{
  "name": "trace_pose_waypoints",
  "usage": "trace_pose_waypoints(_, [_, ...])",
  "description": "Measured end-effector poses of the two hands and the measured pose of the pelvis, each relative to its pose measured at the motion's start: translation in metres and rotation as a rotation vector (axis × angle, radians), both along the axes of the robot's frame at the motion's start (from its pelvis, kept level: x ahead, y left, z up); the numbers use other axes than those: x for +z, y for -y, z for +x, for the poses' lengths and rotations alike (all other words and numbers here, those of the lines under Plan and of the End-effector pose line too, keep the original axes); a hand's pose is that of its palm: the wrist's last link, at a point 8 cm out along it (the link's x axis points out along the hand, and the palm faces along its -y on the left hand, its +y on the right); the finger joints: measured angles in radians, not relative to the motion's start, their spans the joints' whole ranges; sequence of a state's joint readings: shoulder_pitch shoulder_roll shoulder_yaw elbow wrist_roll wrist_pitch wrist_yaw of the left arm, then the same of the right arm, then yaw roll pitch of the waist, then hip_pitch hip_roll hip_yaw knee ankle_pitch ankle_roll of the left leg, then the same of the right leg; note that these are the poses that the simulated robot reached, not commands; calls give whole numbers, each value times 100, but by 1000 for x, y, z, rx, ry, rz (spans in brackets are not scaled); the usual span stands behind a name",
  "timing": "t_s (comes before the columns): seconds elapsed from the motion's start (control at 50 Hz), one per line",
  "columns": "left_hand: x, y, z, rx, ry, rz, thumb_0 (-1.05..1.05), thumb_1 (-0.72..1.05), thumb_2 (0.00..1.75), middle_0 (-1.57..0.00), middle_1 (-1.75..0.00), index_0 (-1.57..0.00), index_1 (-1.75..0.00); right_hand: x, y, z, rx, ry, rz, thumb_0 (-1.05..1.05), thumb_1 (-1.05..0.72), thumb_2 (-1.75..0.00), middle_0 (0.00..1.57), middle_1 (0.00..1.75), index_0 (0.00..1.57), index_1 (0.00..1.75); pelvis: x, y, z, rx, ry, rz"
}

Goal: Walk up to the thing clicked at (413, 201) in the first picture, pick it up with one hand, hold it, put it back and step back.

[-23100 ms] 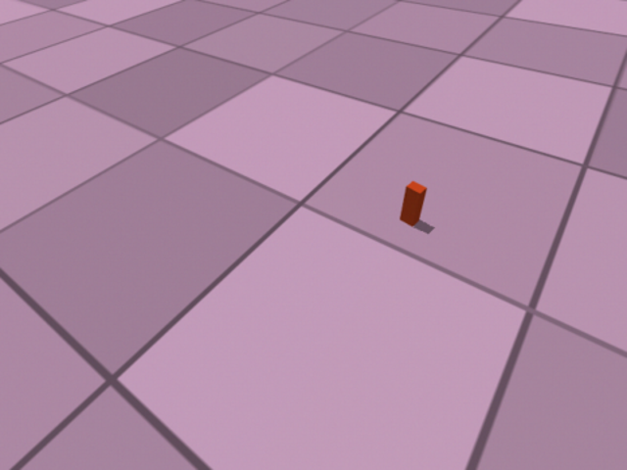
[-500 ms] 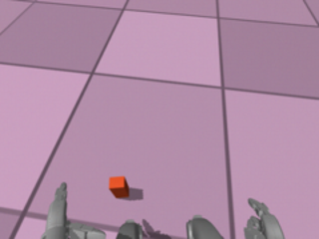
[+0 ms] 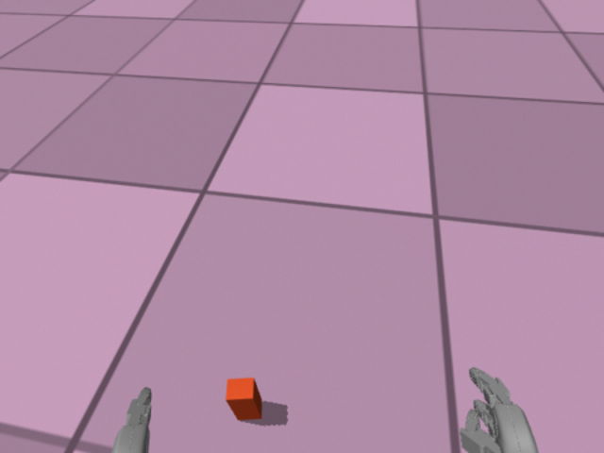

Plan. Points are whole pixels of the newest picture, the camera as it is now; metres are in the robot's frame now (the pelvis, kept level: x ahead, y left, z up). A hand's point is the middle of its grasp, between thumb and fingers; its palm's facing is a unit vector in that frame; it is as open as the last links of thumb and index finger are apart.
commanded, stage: home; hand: left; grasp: from the side
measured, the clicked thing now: (245, 400) +0.40 +0.20 -0.62
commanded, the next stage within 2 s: stand in 1.48 s
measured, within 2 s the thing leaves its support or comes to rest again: neither
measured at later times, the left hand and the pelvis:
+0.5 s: hand out of the picture +0.17 +0.18 -0.06, palm faces +0.09 -0.95 -0.30, open 17.3 cm; pelvis +0.00 +0.00 +0.00, yaw +0 degrees
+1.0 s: hand out of the picture +0.17 +0.18 -0.06, palm faces +0.10 -0.95 -0.29, open 17.5 cm; pelvis +0.00 +0.00 +0.00, yaw +0 degrees
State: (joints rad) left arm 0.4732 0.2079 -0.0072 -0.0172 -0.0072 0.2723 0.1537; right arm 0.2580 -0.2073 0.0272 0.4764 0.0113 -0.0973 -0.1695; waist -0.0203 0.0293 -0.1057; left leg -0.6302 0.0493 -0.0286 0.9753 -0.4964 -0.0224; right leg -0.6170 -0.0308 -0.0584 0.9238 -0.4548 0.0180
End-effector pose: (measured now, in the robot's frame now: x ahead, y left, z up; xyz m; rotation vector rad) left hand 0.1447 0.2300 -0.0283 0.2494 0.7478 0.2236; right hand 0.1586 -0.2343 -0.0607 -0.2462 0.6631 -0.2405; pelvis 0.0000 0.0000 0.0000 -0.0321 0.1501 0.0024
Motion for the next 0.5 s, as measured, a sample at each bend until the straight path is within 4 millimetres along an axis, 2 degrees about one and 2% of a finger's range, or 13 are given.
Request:
trace_pose_waypoints(0.32, [2, 7, 2, -13, 0, -5, -1, -50, 8, -6, -6, -6, -6, -5, 10, -16, -20, -42, 0, 2, -90, -90, 20, 30, 20, 30, 3, 5, -1, -1, 11, 3])
trace_pose_waypoints(0.5, [2, 6, 2, -18, -6, -4, -1, -50, 7, -6, -6, -6, -6, -5, 9, -17, -24, -41, 3, 2, -90, -90, 20, 30, 20, 30, 4, 4, -2, -4, 11, 4])
